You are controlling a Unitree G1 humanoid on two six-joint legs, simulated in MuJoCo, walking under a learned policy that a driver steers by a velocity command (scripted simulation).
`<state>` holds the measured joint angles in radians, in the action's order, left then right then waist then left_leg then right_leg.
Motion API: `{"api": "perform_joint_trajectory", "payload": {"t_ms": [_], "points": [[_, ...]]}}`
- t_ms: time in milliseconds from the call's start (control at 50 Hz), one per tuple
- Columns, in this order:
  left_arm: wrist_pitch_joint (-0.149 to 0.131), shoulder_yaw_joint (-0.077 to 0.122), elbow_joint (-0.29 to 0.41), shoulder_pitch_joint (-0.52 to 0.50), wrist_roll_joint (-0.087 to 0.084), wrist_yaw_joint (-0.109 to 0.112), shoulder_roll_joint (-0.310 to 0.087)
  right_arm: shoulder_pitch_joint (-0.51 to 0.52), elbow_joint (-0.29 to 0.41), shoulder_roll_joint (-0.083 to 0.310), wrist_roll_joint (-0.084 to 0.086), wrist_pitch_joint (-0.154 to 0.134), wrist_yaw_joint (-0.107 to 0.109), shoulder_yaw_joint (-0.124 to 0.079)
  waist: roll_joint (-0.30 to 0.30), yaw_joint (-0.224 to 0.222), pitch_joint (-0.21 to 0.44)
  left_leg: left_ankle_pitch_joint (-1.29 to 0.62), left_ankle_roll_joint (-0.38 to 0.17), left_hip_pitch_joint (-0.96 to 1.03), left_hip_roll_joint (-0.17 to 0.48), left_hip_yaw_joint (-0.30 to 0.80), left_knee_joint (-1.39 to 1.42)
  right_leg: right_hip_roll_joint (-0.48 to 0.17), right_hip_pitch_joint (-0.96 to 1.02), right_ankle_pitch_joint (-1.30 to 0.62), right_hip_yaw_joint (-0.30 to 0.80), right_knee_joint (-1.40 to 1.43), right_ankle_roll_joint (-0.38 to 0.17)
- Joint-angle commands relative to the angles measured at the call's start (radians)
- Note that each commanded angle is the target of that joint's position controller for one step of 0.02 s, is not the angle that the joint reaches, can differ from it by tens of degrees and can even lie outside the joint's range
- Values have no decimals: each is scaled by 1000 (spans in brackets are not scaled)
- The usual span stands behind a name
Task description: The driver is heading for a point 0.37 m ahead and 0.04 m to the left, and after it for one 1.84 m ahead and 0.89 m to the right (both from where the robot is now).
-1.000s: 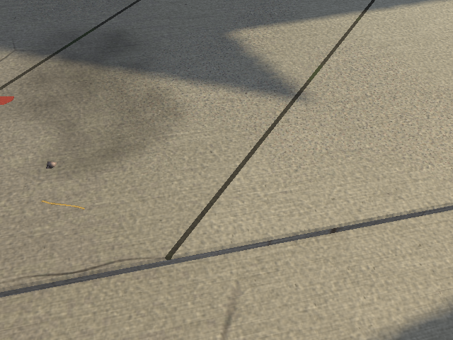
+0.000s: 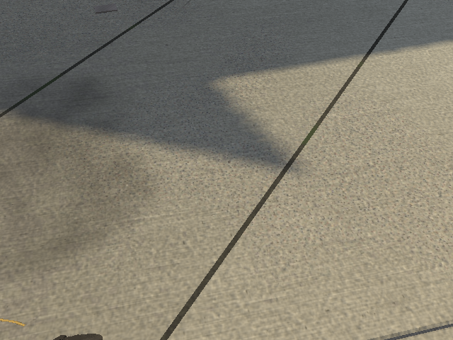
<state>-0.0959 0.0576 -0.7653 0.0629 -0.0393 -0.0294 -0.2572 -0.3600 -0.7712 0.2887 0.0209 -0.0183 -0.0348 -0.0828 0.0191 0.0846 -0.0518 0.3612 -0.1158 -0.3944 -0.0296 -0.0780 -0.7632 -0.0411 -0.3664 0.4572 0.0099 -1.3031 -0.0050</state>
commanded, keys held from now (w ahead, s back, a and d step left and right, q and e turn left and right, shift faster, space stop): w+q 0.24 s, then e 0.76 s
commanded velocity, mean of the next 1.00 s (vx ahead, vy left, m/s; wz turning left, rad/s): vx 0.23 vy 0.00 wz -0.05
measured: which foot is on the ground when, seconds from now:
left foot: down 0.00-0.36, up 0.38-0.66, down 0.68-1.00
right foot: up 0.00-0.30, down 0.32-0.70, up 0.72-1.00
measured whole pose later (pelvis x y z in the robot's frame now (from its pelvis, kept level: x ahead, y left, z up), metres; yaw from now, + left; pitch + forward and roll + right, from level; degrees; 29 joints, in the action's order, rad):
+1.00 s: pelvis +0.35 +0.00 +0.07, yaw -7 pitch +1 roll +0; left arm 0.06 0.07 -0.69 0.15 -0.03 0.00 -0.29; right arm -0.15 -0.69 0.25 -0.01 0.02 0.05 -0.05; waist 0.03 0.02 -0.06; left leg 0.22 -0.01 -0.26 0.05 -0.11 -0.46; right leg -0.03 -0.46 0.35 0.01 -0.79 0.10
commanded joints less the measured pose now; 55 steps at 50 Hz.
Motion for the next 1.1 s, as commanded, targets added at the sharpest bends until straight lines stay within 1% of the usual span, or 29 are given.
{"api": "perform_joint_trajectory", "payload": {"t_ms": [20, 60, 120, 180, 240, 300, 320, 340, 360, 380, 400, 420, 440, 460, 520, 560, 620, 680, 700, 720, 740, 760, 800, 900, 940, 1000, 1060, 1080, 1100], "points": [[-41, 18, 117, -48, 27, 16, -99, 44, 97, 142, -12, -63, 4, -20, -1, -95, 1, 104, -194, 194, 277, 635, 580, -52, -345, -154, 82, 36, -31], [-16, 26, 110, -59, 33, 18, -110, 36, 104, 113, -20, -76, 32, -7, -21, -96, 19, -129, -164, 193, 225, 488, 588, -59, -285, -242, 71, 165, -5], [-4, 14, 141, -169, 44, 15, -57, -57, 83, 104, -3, -75, 62, -8, -7, -48, 22, -396, -131, 270, 173, 341, 572, -17, -305, -385, 28, 416, 40], [4, -1, 153, -234, 33, 0, -4, -112, 68, 94, -7, -46, 73, -9, -88, -7, 30, -391, -101, 324, 155, 303, 526, 33, -291, -480, 1, 596, 67], [-2, 0, 195, -329, 19, -12, -18, -151, 55, 104, 4, -26, 72, -17, -118, 36, -19, -312, -96, 343, 182, 357, 513, 49, -309, -455, -3, 727, 70], [-18, 15, 171, -245, 31, -20, -59, -122, 46, 116, -6, -11, 78, -19, -182, -3, 3, -548, -54, 371, 207, 324, 466, 70, -163, -472, -47, 794, 27], [-27, 30, 141, -143, 49, -18, -92, -73, 59, 123, -11, -12, 78, -19, -216, -65, 61, -791, -22, 390, 190, 288, 372, 96, -50, -481, -78, 797, -9], [-29, 50, 99, 19, 69, -15, -148, -52, 78, 91, -25, -19, 79, -8, -224, -134, 182, -943, 26, 343, 133, 234, 227, 72, 171, -607, -66, 760, -68], [-23, 65, 59, 170, 87, -9, -200, -124, 97, 36, -21, -21, 81, 11, -12, -143, 376, -771, 118, 78, 50, 187, -66, -114, 544, -664, 224, 739, -210], [-11, 68, 23, 290, 86, -8, -194, -138, 80, 47, -14, -24, 75, 20, 264, -202, 534, -116, 167, -60, -84, 216, -452, -276, 712, -678, 595, 889, -355], [-6, 42, 34, 180, 61, -7, -144, -158, 72, 81, -10, -31, 57, 7, 244, -140, 485, 186, 159, -124, -63, 307, -611, -307, 634, -634, 656, 948, -350], [5, 32, 48, 104, 41, -1, -116, -63, 80, 109, -5, -33, 48, 4, 125, -131, 343, 177, 153, -162, -11, 266, -630, -257, 495, -564, 515, 941, -310], [10, 24, 45, 64, 33, 5, -97, 28, 110, 100, -19, -37, 49, 9, 28, -120, 231, 146, 146, -195, 24, 221, -547, -211, 371, -580, 418, 953, -280], [8, 19, 41, 50, 31, 12, -86, 86, 128, 99, -40, -38, 58, 7, -22, -107, 187, 107, 142, -167, 60, 203, -454, -178, 280, -637, 364, 971, -256], [29, 32, 45, 23, 40, 26, -123, 68, 132, 41, -32, -23, 69, 24, 49, -52, 147, 104, 153, -43, 55, 160, -231, -120, 98, -694, 287, 1004, -255], [49, 49, 53, 28, 34, 36, -161, 76, 133, 27, -31, -15, 74, 35, 80, -50, 164, 66, 162, 39, 40, 148, -80, -109, 25, -657, 271, 1007, -256], [92, 61, 58, 50, 13, 53, -184, 130, 149, 42, -18, 6, 72, 37, 106, -61, 185, -56, 162, 120, 8, 147, 120, -99, -14, -290, 320, 1030, -218], [115, 52, 69, 41, 9, 65, -155, 115, 148, 73, -34, 16, 64, 22, 85, -28, 168, -212, 131, 314, 21, 148, 270, -44, -149, -34, 348, 960, -129], [108, 30, 87, 61, 12, 59, -89, 91, 158, 171, -62, 19, 71, -6, -90, -24, 172, -22, 36, 370, 204, 320, 378, 47, -276, 58, 234, 802, -54], [98, 29, 97, 69, 2, 58, -79, 125, 163, 192, -80, 23, 70, -16, -301, -36, 147, 19, -76, 309, 371, 549, 514, 141, -321, 93, 72, 536, -9], [95, 51, 80, 110, 9, 60, -144, 187, 190, 137, -88, 14, 74, 3, -256, -66, 130, -54, -115, 278, 394, 561, 508, 86, -322, 76, 105, 337, 18], [103, 63, 54, 149, 7, 62, -169, 245, 206, 92, -72, 6, 79, 16, -187, -96, 114, -143, -98, 260, 355, 479, 485, 77, -324, 43, 109, 246, 33], [129, 65, 36, 194, 17, 72, -156, 288, 203, 67, -39, -1, 82, 22, -134, -113, 92, -272, -76, 268, 297, 342, 455, 61, -340, -43, 100, 148, 78], [138, 31, 117, 94, 13, 49, -80, 226, 161, 89, -40, 20, 95, 5, -154, -61, 99, -413, -111, 315, 283, 200, 439, 20, -278, -96, 20, 350, 128], [139, 20, 142, 67, 15, 32, -66, 226, 153, 122, -35, 27, 94, -10, -163, -48, 116, -430, -115, 301, 297, 167, 434, 11, -189, -99, -8, 474, 116], [145, 27, 162, 64, 14, 11, -99, 213, 133, 155, -22, 31, 86, -26, -180, -46, 130, -453, -110, 304, 325, 151, 412, 15, -94, -125, -36, 610, 83], [150, 37, 155, 113, 14, -8, -111, 232, 114, 164, 5, 32, 87, -33, -164, -85, 123, -389, -48, 278, 316, 110, 330, 30, 35, -259, -65, 854, 15], [151, 48, 138, 150, 21, -4, -128, 211, 96, 147, 8, 29, 86, -29, -124, -96, 140, -311, -5, 226, 287, 74, 266, 58, 143, -335, -74, 926, -13], [152, 72, 130, 181, 26, 6, -192, 160, 79, 109, -12, 23, 78, -21, 10, -91, 157, -173, 60, 79, 228, 0, 154, 9, 306, -425, 15, 928, -58]]}}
